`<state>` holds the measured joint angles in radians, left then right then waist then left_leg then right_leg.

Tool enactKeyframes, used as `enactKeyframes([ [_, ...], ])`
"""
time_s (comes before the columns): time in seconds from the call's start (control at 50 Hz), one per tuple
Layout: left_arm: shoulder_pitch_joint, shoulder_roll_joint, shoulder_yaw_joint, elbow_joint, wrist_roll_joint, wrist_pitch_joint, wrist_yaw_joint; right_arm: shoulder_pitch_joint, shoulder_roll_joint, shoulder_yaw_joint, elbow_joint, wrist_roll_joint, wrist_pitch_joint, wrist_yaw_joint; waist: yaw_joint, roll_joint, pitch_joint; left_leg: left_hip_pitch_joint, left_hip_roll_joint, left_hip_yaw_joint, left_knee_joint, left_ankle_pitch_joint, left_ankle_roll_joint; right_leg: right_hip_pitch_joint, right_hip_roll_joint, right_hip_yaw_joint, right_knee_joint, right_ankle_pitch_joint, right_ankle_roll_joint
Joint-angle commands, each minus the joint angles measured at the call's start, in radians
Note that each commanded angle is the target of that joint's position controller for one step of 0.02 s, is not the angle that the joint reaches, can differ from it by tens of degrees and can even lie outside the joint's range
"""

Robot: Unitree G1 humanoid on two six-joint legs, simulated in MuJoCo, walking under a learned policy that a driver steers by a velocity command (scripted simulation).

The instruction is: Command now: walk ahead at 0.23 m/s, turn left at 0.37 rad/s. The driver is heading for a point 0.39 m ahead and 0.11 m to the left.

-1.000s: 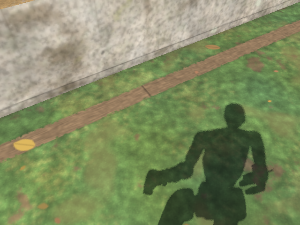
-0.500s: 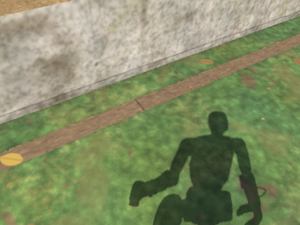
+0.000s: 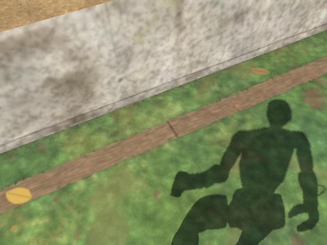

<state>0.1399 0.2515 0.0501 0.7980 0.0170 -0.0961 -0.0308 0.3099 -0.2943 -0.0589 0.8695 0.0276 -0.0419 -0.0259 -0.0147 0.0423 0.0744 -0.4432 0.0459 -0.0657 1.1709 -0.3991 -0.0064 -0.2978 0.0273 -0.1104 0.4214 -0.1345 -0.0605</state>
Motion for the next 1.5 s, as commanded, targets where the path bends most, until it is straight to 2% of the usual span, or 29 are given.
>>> enactKeyframes([
  [0.02,-0.054,0.099,0.023,-0.034,0.011,-0.029,0.005,0.115,-0.044,-0.026,-0.047,-0.004,0.036,-0.011,-0.042,-0.133,-0.107,-0.013,0.057,-0.018,-0.015,0.061,-0.02,0.05,-0.288,0.137,-0.201,0.56,-0.167],
  [0.14,-0.055,0.168,0.039,-0.003,-0.003,0.015,0.052,-0.051,-0.037,-0.018,-0.153,-0.017,0.048,0.018,-0.003,-0.107,-0.103,-0.031,0.072,0.038,-0.333,0.305,-0.031,0.1,-0.278,-0.007,-0.217,0.471,-0.167],
  [0.3,-0.021,0.217,0.057,0.01,-0.049,0.088,0.06,-0.137,-0.085,-0.042,-0.265,-0.015,0.065,0.059,0.005,-0.11,-0.103,0.01,0.004,0.119,-0.6,0.189,0.048,0.267,-0.33,-0.025,0.027,0.449,-0.091],
  [0.32,0.001,0.202,0.055,0.017,-0.049,0.092,0.061,-0.075,-0.113,-0.056,-0.255,-0.019,0.061,0.053,-0.026,-0.073,-0.139,0.132,-0.029,0.121,-0.702,0.318,0.08,0.236,-0.281,-0.061,0.159,0.46,-0.044],
  [0.34,0.039,0.174,0.047,0.007,-0.022,0.088,0.058,0.01,-0.222,-0.092,-0.247,-0.022,0.057,0.031,-0.041,0.088,-0.21,0.343,0.073,-0.059,-0.739,0.756,0.148,0.082,-0.188,-0.105,0.403,0.272,0.037],
  [0.36,0.035,0.11,0.022,-0.042,0.019,0.08,0.05,0.009,-0.324,-0.107,-0.269,-0.045,0.056,0.017,0.002,0.312,-0.265,0.558,0.325,-0.445,-0.727,1.08,0.38,-0.281,0.0,-0.08,0.727,-0.505,0.127],
  [0.38,-0.012,0.147,0.029,-0.034,0.004,0.075,0.038,0.025,-0.232,-0.081,-0.281,-0.048,0.042,0.027,-0.056,0.151,-0.395,0.571,0.339,-0.487,-0.757,0.98,0.422,-0.309,0.0,0.157,0.85,-0.575,0.116],
  [0.4,-0.049,0.167,0.035,-0.047,-0.029,0.077,0.034,-0.033,-0.206,-0.072,-0.289,-0.04,0.03,0.031,-0.04,0.085,-0.323,0.516,0.298,-0.383,-0.77,0.896,0.376,-0.35,-0.028,0.178,0.868,-0.507,0.099],
  [0.44,-0.062,0.166,0.04,-0.037,-0.018,0.086,0.052,-0.129,-0.16,-0.062,-0.299,-0.01,0.033,0.02,0.002,0.004,-0.217,0.389,0.206,-0.28,-0.798,0.669,0.273,-0.356,-0.068,0.184,0.747,-0.365,0.098],
  [0.6,-0.051,0.128,0.027,-0.037,-0.021,0.1,0.059,-0.148,-0.19,-0.073,-0.323,-0.024,0.057,-0.011,0.013,0.094,-0.219,0.227,0.125,-0.282,-0.825,0.453,0.244,-0.146,-0.006,0.182,0.4,-0.22,0.144],
  [0.74,0.026,0.131,0.033,-0.017,-0.018,0.077,0.028,-0.163,-0.142,-0.047,-0.318,-0.02,0.078,-0.009,0.036,0.12,-0.194,0.174,0.079,-0.324,-0.738,0.33,0.163,0.066,-0.014,0.136,0.023,-0.057,0.076],
  [0.76,0.042,0.174,0.041,-0.019,0.0,0.075,0.029,-0.126,-0.113,-0.037,-0.31,-0.025,0.078,-0.01,0.025,0.039,-0.183,0.111,0.023,-0.276,-0.66,0.212,0.108,0.133,-0.117,0.229,-0.054,-0.009,0.035],
  [0.78,0.012,0.258,0.054,-0.034,0.016,0.08,0.035,-0.082,-0.069,-0.025,-0.32,-0.037,0.072,-0.008,-0.036,-0.206,-0.152,-0.026,-0.134,-0.113,-0.486,-0.044,0.041,0.166,-0.309,0.456,-0.113,0.121,-0.071],
  [0.8,0.007,0.231,0.047,-0.038,0.038,0.075,0.035,-0.131,-0.131,-0.043,-0.339,-0.04,0.061,-0.011,0.004,-0.302,-0.124,-0.054,-0.143,-0.092,-0.307,-0.226,0.0,0.053,-0.426,0.609,-0.159,0.143,-0.219],
  [0.84,-0.06,0.195,0.038,-0.056,0.012,0.064,0.042,-0.115,-0.185,-0.068,-0.299,-0.025,0.064,-0.014,-0.008,-0.189,-0.094,-0.079,-0.127,-0.127,-0.103,-0.148,-0.029,0.069,-0.343,0.491,-0.133,0.132,-0.192],
  [0.88,-0.072,0.152,0.023,-0.051,-0.016,0.061,0.046,-0.092,-0.13,-0.057,-0.27,-0.031,0.077,-0.021,-0.01,-0.169,-0.092,-0.088,-0.114,-0.14,-0.08,-0.076,-0.061,0.12,-0.285,0.4,-0.099,0.195,-0.151],
  [0.98,-0.007,0.156,0.019,-0.011,-0.013,0.087,0.051,-0.165,-0.033,-0.011,-0.274,-0.021,0.073,-0.01,0.046,-0.231,-0.129,0.099,-0.054,0.017,-0.472,-0.051,-0.093,0.18,-0.216,0.281,-0.049,0.315,-0.134],
  [1.06,0.043,0.159,0.013,0.018,-0.033,0.086,0.044,-0.104,-0.083,-0.022,-0.225,-0.023,0.073,-0.011,0.028,-0.185,-0.124,0.33,-0.041,0.011,-0.866,0.298,-0.037,0.126,-0.203,0.298,-0.02,0.267,-0.071],
  [1.08,0.053,0.141,0.004,0.016,-0.014,0.07,0.036,-0.096,-0.132,-0.029,-0.231,-0.033,0.075,-0.019,0.042,-0.103,-0.157,0.429,0.039,-0.066,-0.816,0.504,-0.006,0.062,-0.177,0.269,0.004,0.195,-0.019],
  [1.1,0.093,0.113,-0.001,0.025,-0.001,0.056,0.026,-0.086,-0.163,-0.036,-0.209,-0.037,0.079,-0.016,0.081,0.034,-0.187,0.411,0.055,-0.073,-0.74,0.419,0.045,0.059,-0.083,0.168,-0.006,-0.018,0.033],
  [1.14,-0.008,0.122,-0.001,0.029,-0.01,0.057,0.025,-0.073,-0.105,-0.028,-0.2,-0.041,0.074,0.003,0.011,0.055,-0.13,0.291,0.035,-0.099,-0.803,-0.058,0.091,0.048,-0.004,0.07,0.106,-0.256,0.076],
  [1.22,-0.058,0.114,0.008,-0.01,-0.044,0.038,0.027,0.0,-0.155,-0.035,-0.172,-0.023,0.033,-0.003,-0.012,0.207,0.073,0.195,0.215,-0.394,-0.988,-0.36,0.207,-0.168,-0.023,0.086,0.323,-0.334,0.019],
  [1.28,0.022,0.103,0.011,0.02,-0.056,0.005,0.002,-0.076,-0.137,-0.029,-0.19,-0.005,0.019,-0.003,0.052,0.167,0.055,0.162,0.183,-0.307,-0.957,-0.219,0.174,-0.029,-0.041,0.084,0.159,-0.302,-0.043],
  [1.32,0.13,0.119,0.023,0.084,-0.028,0.007,-0.001,-0.128,-0.097,-0.017,-0.207,-0.019,0.02,-0.004,0.1,0.09,-0.013,0.084,0.077,-0.157,-0.801,0.056,0.102,0.22,-0.019,0.091,0.043,-0.071,-0.019],
  [1.34,0.192,0.185,0.038,0.094,-0.021,0.01,0.004,-0.135,-0.04,-0.001,-0.227,-0.035,0.017,-0.007,0.1,-0.078,-0.063,0.032,-0.024,-0.028,-0.576,0.1,0.032,0.299,-0.159,0.282,-0.046,-0.012,-0.049],
  [1.36,0.222,0.281,0.056,0.093,-0.014,0.016,-0.001,-0.114,-0.039,0.0,-0.259,-0.034,0.01,-0.022,0.093,-0.307,-0.09,-0.081,-0.1,0.045,-0.383,-0.09,-0.028,0.341,-0.337,0.574,-0.144,0.055,-0.178],
  [1.38,0.211,0.235,0.042,0.086,-0.006,0.012,0.002,-0.112,-0.088,-0.015,-0.252,-0.014,0.009,-0.03,0.095,-0.271,-0.049,-0.171,-0.074,-0.012,-0.192,-0.262,-0.043,0.334,-0.416,0.676,-0.171,0.149,-0.261],
  [1.4,0.177,0.199,0.03,0.078,-0.011,0.008,0.008,-0.08,-0.107,-0.023,-0.233,-0.006,0.01,-0.028,0.071,-0.193,-0.029,-0.203,-0.047,-0.043,-0.087,-0.239,-0.04,0.331,-0.403,0.601,-0.14,0.25,-0.254],
  [1.5,0.077,0.139,0.005,0.076,-0.015,0.04,0.039,-0.093,-0.017,-0.005,-0.194,-0.018,0.023,-0.008,0.031,-0.148,-0.084,-0.024,0.008,0.032,-0.338,0.026,-0.051,0.267,-0.223,0.235,-0.11,0.558,-0.134],
])
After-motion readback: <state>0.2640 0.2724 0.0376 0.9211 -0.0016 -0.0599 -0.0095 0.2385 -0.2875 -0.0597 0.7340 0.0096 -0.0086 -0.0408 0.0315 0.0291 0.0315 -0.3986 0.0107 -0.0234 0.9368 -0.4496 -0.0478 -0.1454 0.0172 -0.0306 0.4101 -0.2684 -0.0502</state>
